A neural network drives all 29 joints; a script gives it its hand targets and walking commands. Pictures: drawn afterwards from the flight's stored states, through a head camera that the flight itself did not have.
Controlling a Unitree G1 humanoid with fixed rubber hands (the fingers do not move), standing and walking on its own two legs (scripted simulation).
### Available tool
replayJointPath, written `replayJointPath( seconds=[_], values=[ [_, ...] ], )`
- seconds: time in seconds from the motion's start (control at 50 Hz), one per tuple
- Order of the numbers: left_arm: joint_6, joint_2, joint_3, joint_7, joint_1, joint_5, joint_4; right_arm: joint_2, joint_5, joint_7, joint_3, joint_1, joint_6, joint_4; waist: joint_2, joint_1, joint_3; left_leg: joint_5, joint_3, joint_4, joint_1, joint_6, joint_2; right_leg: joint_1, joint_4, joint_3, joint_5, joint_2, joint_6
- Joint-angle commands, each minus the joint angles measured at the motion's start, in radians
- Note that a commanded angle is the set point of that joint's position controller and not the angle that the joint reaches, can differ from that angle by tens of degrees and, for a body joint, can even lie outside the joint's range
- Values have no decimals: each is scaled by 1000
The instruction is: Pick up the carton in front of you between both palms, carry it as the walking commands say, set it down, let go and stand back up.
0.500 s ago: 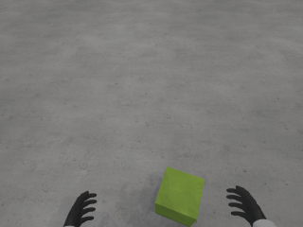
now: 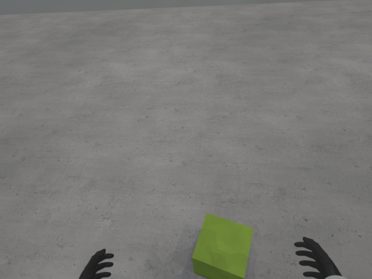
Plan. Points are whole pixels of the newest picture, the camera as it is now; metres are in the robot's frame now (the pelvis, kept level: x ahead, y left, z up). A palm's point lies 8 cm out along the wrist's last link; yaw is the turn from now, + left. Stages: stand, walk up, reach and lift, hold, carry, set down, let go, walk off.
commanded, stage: stand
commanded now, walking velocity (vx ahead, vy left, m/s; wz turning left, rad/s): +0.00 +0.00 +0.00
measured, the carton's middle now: (222, 251) +0.38 -0.10 -0.64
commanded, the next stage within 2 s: none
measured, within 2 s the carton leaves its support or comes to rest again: neither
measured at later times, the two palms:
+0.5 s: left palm out of the picture +0.13 +0.27 -0.08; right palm (344, 272) +0.17 -0.30 -0.10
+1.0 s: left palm out of the picture +0.10 +0.29 -0.08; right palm out of the picture +0.12 -0.32 -0.10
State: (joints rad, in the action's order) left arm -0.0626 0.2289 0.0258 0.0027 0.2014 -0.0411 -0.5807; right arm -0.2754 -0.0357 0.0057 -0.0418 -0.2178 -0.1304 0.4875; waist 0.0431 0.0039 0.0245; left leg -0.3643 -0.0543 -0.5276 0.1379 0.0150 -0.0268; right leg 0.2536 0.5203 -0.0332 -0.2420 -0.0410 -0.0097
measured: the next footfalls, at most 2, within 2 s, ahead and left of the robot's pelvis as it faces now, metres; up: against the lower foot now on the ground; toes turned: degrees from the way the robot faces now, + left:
none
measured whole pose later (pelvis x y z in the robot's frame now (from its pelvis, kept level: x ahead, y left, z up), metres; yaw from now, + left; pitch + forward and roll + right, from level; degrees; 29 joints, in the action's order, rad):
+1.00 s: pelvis +0.01 -0.02 +0.01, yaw +3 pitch -2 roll +0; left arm 0.00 0.34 0.04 0.01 0.12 -0.02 -0.97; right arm -0.39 -0.03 0.03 0.00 -0.20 0.01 0.89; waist 0.05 -0.01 0.02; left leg -0.30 -0.10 -0.38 0.05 -0.02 -0.01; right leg 0.17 0.42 0.01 -0.21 -0.04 -0.04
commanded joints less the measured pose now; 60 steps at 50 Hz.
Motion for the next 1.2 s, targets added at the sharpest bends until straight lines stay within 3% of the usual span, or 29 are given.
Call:
replayJointPath(
  seconds=[0.0,0.18,0.32,1.18],
  values=[
    [45,193,73,14,-37,-17,12,-143,-12,9,-39,54,94,-15,-32,-17,4,-86,-79,105,121,-9,57,38,-114,-73,-161,82,-2],
    [70,222,73,11,-35,2,-101,-188,-5,15,-24,24,138,102,-56,-11,-81,271,-77,65,26,-14,75,-60,-68,-73,227,107,-20],
    [68,255,69,20,-34,8,-160,-209,1,27,-15,12,139,166,-52,-12,-90,347,-76,64,17,-21,76,-131,-62,-76,356,122,-22],
    [76,300,40,6,-128,26,-385,-267,10,22,15,58,157,402,-34,-18,-16,233,-104,226,21,-2,111,-171,-183,-100,172,136,-30]
  ],
)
